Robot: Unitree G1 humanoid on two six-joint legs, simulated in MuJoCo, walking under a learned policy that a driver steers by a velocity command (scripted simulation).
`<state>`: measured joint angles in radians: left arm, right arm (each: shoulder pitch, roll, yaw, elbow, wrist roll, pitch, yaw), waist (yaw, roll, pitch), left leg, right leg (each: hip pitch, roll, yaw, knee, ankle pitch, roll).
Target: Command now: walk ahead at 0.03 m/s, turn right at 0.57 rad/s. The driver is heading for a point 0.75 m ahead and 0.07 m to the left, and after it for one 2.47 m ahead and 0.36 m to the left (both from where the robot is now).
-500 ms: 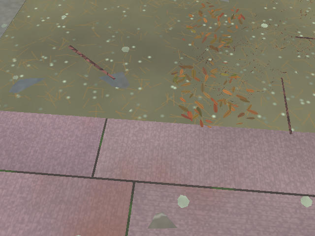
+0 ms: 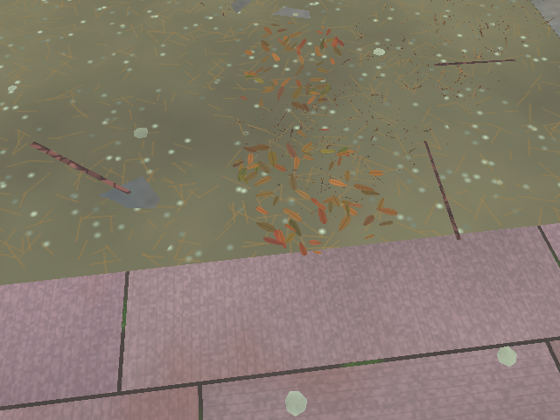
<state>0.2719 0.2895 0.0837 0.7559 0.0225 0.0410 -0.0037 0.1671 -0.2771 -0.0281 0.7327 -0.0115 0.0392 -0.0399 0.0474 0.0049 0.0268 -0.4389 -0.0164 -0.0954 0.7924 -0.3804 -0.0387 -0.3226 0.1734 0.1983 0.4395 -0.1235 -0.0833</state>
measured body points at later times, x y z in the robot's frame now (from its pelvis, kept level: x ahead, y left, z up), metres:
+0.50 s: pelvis +0.01 +0.03 +0.00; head +0.03 +0.04 +0.45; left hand +0.16 +0.27 -0.13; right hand +0.05 -0.24 -0.12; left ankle +0.02 +0.13 -0.74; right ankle -0.04 -0.07 -0.74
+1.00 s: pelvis +0.06 +0.05 +0.00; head +0.06 +0.07 +0.45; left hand +0.10 +0.32 -0.16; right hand +0.06 -0.23 -0.12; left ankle +0.07 +0.13 -0.74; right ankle -0.04 -0.07 -0.73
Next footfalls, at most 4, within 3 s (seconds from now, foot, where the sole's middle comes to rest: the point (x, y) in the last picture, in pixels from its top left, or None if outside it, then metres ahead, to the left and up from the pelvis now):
0.10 left None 0.06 0.12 -0.78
0.48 right None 0.00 -0.08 -0.78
1.44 right None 0.43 -0.09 -0.78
2.00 left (287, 324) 0.71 0.06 -0.78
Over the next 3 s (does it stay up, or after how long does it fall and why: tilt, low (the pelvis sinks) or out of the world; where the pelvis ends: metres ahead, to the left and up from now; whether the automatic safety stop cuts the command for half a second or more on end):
stays up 0.74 -0.01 0.00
